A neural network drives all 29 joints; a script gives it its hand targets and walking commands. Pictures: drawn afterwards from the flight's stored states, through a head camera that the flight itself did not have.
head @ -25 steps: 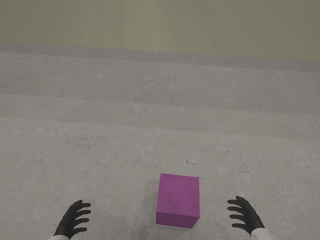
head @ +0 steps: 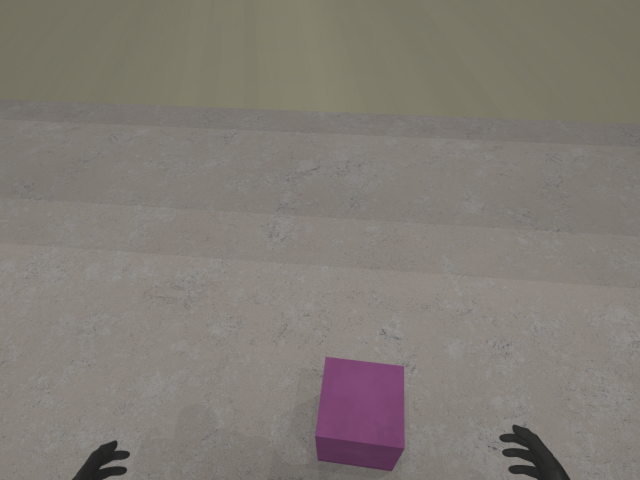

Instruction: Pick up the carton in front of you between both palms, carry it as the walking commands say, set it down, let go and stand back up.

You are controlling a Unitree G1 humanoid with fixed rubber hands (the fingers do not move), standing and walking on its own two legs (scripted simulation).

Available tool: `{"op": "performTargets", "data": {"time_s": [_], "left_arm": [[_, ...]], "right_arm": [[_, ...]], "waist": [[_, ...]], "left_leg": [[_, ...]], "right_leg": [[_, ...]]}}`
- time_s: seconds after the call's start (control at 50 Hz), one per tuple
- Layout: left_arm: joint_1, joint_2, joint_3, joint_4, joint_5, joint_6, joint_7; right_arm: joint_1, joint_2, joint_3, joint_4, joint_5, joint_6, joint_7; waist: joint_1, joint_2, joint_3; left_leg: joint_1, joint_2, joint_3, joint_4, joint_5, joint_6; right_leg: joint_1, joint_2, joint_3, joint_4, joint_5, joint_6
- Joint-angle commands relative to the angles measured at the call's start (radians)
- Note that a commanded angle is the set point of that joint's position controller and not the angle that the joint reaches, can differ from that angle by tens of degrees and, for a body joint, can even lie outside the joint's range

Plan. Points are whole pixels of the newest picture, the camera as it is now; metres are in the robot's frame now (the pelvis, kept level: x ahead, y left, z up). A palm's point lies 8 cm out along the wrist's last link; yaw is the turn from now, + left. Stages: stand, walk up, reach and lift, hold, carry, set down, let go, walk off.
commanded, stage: stand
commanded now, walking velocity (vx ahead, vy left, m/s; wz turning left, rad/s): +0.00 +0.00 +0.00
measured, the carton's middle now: (359, 415) +0.40 -0.10 -0.64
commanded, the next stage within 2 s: none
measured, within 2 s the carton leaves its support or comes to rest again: neither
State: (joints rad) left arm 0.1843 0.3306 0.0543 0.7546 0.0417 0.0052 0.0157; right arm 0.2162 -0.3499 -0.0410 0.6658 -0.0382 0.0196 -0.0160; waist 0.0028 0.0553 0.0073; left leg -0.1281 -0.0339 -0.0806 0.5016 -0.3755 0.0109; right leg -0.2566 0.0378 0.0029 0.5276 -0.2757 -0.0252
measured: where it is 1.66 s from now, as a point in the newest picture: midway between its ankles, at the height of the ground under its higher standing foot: outside the picture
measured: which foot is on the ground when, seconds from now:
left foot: down 0.00-1.00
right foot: down 0.00-1.00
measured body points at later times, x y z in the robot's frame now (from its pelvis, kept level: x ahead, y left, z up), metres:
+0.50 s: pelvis +0.00 -0.01 +0.01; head +0.00 -0.02 +0.46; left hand +0.11 +0.30 -0.09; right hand +0.12 -0.31 -0.11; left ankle -0.07 +0.12 -0.73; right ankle +0.00 -0.10 -0.73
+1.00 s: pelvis -0.02 -0.01 +0.01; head -0.02 -0.02 +0.46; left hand +0.08 +0.31 -0.10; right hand +0.08 -0.31 -0.11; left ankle -0.07 +0.12 -0.73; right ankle +0.00 -0.10 -0.73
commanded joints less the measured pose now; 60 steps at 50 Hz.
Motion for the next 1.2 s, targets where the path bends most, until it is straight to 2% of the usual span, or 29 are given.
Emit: {"op": "performTargets", "data": {"time_s": [0.0, 0.22, 0.74, 1.18], "left_arm": [[-0.034, 0.147, 0.032, -0.038, -0.004, -0.018, 0.007], [-0.057, 0.164, 0.029, 0.044, -0.012, -0.020, 0.007], [-0.104, 0.193, 0.012, 0.189, -0.023, -0.023, -0.002], [-0.117, 0.214, -0.001, 0.250, -0.029, -0.027, -0.004]], "right_arm": [[-0.019, -0.127, -0.027, -0.044, 0.001, -0.022, -0.008], [-0.014, -0.148, -0.013, 0.030, 0.006, -0.029, -0.018], [-0.042, -0.184, 0.004, 0.177, 0.012, -0.042, -0.015], [-0.060, -0.201, 0.010, 0.256, 0.018, -0.043, -0.009]], "waist": [[-0.003, -0.065, -0.073], [0.004, -0.048, -0.057], [0.009, -0.046, -0.003], [0.006, -0.049, -0.002]], "left_leg": [[-0.037, 0.087, -0.057, -0.053, 0.340, -0.014], [-0.037, 0.096, -0.065, -0.078, 0.371, -0.012], [-0.045, 0.117, -0.091, -0.191, 0.249, 0.006], [-0.035, 0.122, -0.092, -0.216, 0.248, 0.010]], "right_leg": [[0.117, -0.117, 0.111, -0.068, 0.325, -0.007], [0.170, -0.125, 0.119, -0.089, 0.374, -0.009], [0.185, -0.133, 0.135, -0.179, 0.233, -0.007], [0.192, -0.142, 0.140, -0.199, 0.237, -0.011]]}}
